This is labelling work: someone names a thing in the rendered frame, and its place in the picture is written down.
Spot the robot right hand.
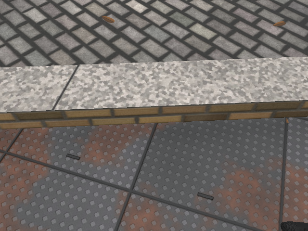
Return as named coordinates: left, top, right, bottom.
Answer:
left=280, top=221, right=308, bottom=231

